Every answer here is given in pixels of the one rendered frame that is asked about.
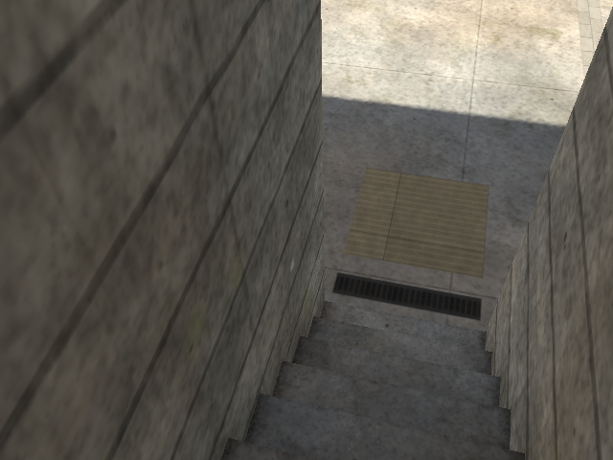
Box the stairs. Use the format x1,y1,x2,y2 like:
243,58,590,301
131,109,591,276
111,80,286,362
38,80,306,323
221,301,525,460

